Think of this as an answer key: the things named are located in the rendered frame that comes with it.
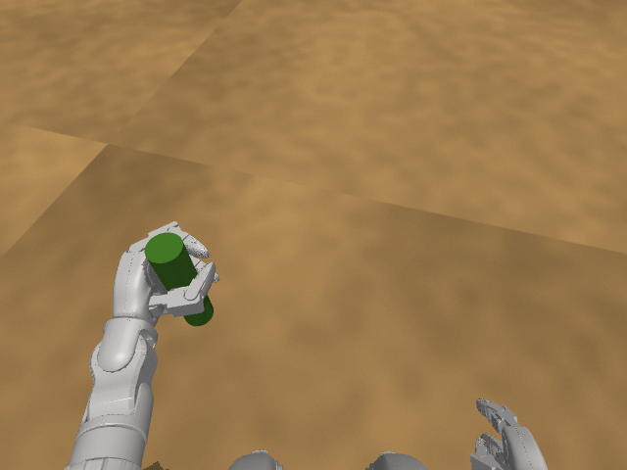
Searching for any left robot hand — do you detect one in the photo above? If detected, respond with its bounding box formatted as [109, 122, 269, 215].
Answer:
[113, 221, 219, 327]

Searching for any right robot hand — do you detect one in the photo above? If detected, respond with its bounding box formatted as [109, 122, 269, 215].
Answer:
[470, 399, 548, 470]

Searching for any can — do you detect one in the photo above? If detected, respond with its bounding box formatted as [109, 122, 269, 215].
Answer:
[144, 232, 214, 326]

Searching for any left robot arm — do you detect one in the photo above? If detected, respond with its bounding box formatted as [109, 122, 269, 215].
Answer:
[63, 316, 159, 470]

